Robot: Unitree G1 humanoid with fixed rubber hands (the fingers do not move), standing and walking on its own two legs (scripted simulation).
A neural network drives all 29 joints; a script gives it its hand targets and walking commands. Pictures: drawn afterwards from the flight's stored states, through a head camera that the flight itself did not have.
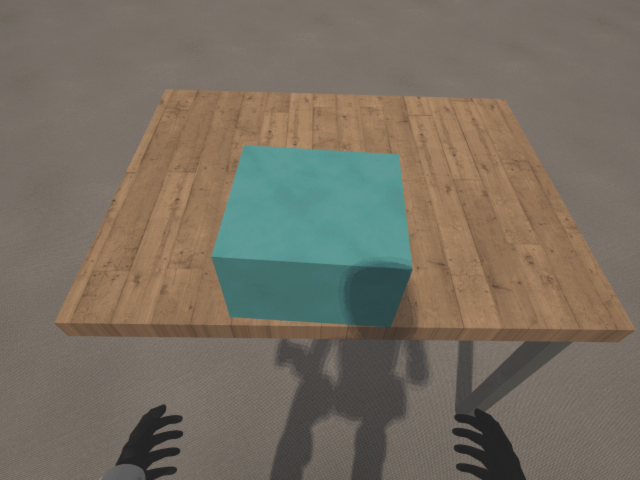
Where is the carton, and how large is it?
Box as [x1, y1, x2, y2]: [211, 145, 412, 326]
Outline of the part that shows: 244,145 211,256 230,316 390,326 412,269 398,154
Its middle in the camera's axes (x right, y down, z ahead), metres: -0.01 -0.01 +0.63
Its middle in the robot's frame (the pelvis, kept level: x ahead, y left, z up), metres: +0.47 +0.02 -0.01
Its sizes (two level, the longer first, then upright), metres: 0.257 0.232 0.161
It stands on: a table, 0.69 m high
